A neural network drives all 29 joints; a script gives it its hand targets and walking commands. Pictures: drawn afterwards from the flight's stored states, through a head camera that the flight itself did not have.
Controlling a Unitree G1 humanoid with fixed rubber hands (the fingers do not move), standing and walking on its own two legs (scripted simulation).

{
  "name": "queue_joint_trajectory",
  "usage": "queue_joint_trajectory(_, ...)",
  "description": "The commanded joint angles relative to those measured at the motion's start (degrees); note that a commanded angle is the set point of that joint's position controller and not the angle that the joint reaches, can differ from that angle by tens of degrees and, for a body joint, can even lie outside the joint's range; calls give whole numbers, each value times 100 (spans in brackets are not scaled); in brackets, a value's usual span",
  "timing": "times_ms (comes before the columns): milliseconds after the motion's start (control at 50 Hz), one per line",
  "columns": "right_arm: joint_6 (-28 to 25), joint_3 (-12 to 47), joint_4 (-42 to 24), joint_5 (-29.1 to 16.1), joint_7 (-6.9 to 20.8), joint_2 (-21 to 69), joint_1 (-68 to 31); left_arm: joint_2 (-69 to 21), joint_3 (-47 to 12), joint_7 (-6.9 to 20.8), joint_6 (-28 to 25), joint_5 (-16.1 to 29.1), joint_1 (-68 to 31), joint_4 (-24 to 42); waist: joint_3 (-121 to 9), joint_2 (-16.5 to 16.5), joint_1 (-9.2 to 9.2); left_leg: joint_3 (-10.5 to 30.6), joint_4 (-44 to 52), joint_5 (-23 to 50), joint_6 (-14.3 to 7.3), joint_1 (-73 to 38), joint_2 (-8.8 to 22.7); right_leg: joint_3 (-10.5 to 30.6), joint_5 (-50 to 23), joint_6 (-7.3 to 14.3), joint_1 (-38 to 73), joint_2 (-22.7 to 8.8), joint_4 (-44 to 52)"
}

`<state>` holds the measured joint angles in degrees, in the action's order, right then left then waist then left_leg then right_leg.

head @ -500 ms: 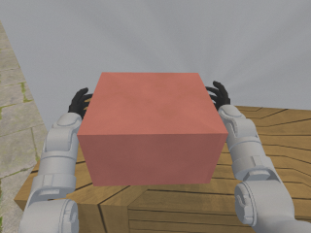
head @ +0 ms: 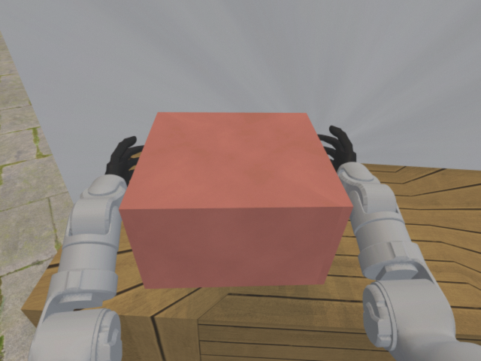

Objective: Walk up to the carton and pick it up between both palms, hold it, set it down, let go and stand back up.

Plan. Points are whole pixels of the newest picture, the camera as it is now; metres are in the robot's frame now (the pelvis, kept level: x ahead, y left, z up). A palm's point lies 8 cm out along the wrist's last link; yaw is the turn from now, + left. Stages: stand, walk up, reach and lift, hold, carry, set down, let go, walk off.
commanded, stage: hold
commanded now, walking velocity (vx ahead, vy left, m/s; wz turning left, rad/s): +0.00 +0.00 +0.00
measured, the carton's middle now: (234, 191) +0.37 +0.01 +0.14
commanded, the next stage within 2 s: set down in 1.08 s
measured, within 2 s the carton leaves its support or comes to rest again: neither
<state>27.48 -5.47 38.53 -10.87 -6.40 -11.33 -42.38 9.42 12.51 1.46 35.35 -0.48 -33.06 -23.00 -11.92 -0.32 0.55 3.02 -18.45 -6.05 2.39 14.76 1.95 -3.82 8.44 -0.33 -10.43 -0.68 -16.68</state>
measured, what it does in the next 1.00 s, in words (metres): stands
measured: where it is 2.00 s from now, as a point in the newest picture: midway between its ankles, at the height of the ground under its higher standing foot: outside the picture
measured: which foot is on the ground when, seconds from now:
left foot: down 0.00-1.00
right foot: down 0.00-1.00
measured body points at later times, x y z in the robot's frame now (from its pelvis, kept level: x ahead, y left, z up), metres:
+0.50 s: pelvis +0.00 +0.00 +0.00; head -0.06 +0.01 +0.45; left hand +0.37 +0.20 +0.17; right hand +0.40 -0.18 +0.19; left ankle +0.04 +0.14 -0.75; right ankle +0.00 -0.12 -0.75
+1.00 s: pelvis +0.00 +0.00 +0.00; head -0.06 +0.01 +0.45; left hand +0.37 +0.20 +0.17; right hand +0.40 -0.18 +0.19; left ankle +0.04 +0.14 -0.75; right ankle +0.00 -0.12 -0.75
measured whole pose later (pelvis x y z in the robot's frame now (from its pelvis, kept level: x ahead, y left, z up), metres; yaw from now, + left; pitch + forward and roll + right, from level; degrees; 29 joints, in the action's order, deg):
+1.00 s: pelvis +0.00 +0.00 +0.00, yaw +0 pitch +2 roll -1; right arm 27.4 -5.5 38.5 -10.9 -6.4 -11.3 -42.4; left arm 9.4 12.5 1.5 35.4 -0.5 -33.0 -22.9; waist -11.9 -0.3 0.6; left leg 3.0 -18.5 -6.1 2.4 14.8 2.0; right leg -3.8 8.4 -0.3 -10.4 -0.7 -16.6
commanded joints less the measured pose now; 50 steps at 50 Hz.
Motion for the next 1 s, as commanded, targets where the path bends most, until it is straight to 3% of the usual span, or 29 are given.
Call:
queue_joint_trajectory(0, -303, 1805, -2226, -800, 901, 3281, -3904, -3341, -1854, 989, -329, 351, -4224, 2239, -1294, -29, 384, -162, 337, 529, -114, -924, -573, 441, -926, -75, 1318, 218, 243)
queue_joint_trajectory(980, -312, 1823, -2289, -836, 895, 3319, -3873, -3357, -1934, 972, -348, 407, -4284, 2427, -1422, 11, 401, -149, 319, 606, -101, -1002, -573, 449, -1014, -80, 1316, 222, 222)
